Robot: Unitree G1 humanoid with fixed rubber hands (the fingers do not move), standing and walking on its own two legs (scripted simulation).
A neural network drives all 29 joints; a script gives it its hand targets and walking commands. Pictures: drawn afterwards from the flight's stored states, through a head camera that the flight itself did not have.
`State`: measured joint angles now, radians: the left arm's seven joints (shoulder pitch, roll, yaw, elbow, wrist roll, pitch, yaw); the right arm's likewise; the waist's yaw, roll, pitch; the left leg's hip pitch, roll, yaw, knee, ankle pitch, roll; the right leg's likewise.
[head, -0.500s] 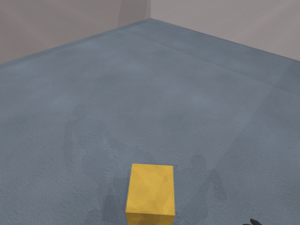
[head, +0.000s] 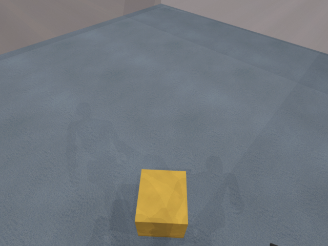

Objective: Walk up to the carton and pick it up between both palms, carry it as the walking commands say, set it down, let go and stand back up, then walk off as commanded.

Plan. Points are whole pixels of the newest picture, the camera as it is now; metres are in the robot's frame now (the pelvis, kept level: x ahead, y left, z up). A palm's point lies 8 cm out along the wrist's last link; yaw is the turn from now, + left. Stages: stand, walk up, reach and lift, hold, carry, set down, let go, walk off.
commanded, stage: walk off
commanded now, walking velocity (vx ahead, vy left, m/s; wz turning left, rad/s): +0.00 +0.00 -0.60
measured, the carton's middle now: (162, 203) +0.48 +0.00 -0.64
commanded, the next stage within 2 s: stand in 1.52 s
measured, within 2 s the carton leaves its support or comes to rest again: neither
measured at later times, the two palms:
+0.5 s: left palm out of the picture +0.08 +0.21 -0.11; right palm out of the picture +0.06 -0.33 -0.12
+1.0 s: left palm (84, 241) +0.18 +0.23 -0.14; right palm out of the picture +0.01 -0.26 -0.10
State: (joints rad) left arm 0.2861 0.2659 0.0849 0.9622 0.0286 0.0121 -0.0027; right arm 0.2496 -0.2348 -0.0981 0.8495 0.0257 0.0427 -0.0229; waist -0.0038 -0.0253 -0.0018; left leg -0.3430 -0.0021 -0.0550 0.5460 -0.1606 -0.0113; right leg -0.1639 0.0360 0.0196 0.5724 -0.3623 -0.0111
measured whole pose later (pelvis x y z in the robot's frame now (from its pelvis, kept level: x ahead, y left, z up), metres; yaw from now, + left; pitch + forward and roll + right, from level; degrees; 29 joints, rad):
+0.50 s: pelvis +0.00 -0.05 +0.00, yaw -13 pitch +1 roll +3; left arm 0.29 0.24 0.08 0.93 0.02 0.02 0.02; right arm 0.10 -0.23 -0.10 0.85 0.03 0.08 -0.02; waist 0.02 -0.01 0.06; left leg -0.48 0.01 0.02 1.01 -0.42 -0.05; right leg -0.28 0.10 0.14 0.59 -0.32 -0.07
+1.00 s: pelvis +0.04 +0.02 +0.00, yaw -30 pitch -3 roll -3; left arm 0.29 0.24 0.08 0.93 0.02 0.07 0.01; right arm 0.15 -0.19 -0.10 0.85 0.03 0.06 -0.03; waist 0.04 -0.01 0.08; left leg -0.15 0.03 0.20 0.57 -0.37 0.08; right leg -0.47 -0.04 0.17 1.12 -0.37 0.08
